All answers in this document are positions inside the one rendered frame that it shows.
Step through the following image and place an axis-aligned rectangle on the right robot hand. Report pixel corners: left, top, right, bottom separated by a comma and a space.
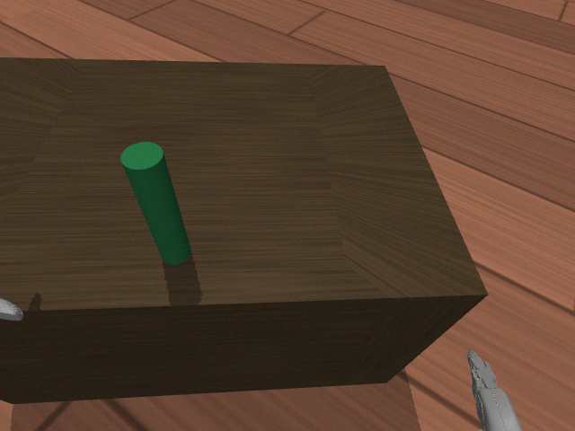
467, 350, 523, 431

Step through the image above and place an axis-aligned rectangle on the can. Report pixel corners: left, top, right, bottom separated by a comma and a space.
120, 142, 191, 265

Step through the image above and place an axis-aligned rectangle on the left robot hand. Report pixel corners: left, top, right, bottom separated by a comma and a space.
0, 298, 23, 321

